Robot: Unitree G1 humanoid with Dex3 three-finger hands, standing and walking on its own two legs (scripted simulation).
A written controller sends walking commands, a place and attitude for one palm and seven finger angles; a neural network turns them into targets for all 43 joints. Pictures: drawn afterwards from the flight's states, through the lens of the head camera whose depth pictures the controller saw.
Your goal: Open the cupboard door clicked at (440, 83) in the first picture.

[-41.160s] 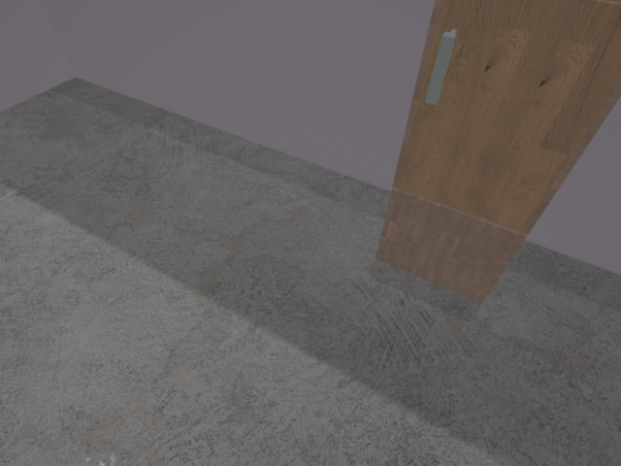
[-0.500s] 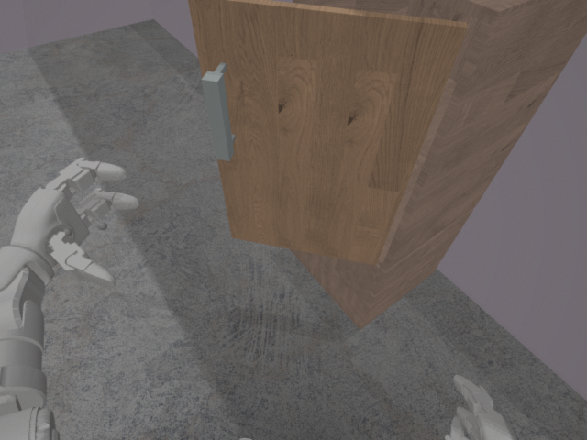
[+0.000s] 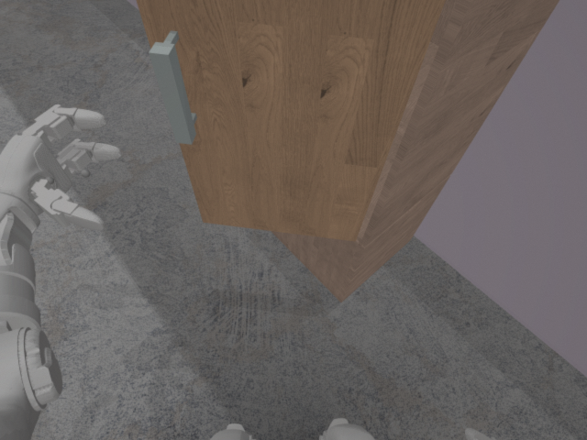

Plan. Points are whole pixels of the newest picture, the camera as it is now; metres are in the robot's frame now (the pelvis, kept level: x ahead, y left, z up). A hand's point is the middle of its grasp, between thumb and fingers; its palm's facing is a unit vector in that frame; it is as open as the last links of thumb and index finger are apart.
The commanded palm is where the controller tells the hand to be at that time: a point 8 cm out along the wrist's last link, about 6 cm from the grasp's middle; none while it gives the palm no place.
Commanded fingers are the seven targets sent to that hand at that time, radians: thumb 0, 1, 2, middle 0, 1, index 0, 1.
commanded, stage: move the hooked fingers beside the handle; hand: left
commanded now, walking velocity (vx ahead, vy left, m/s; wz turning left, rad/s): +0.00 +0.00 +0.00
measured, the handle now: (179, 90) +0.60 +0.17 +0.11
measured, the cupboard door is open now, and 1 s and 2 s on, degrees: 42 42 42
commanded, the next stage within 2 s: none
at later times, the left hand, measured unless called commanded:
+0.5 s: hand (109, 129) +0.50 +0.25 +0.12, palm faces -0.13 -0.99 +0.00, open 14.0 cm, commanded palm +0.50 +0.31 +0.12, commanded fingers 0.00 -0.50 0.30 -0.30 -1.20 -0.30 -1.20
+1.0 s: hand (117, 106) +0.56 +0.26 +0.11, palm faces -0.12 -0.99 +0.00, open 14.0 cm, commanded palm +0.55 +0.30 +0.11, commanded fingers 0.00 -0.50 0.30 -0.30 -1.20 -0.30 -1.20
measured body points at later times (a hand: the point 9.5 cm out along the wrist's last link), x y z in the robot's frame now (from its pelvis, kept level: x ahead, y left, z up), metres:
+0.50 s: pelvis +0.00 +0.01 -0.01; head +0.12 +0.02 +0.42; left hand +0.50 +0.31 +0.12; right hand +0.01 -0.27 -0.11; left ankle +0.00 +0.11 -0.70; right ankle +0.02 -0.12 -0.70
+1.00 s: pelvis +0.01 +0.02 -0.02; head +0.17 +0.04 +0.40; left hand +0.56 +0.31 +0.12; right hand -0.05 -0.24 -0.11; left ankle +0.00 +0.11 -0.70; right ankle +0.02 -0.12 -0.70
